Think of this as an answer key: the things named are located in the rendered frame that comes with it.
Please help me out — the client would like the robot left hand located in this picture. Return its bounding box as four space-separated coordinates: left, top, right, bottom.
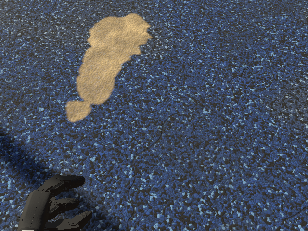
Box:
17 173 92 231

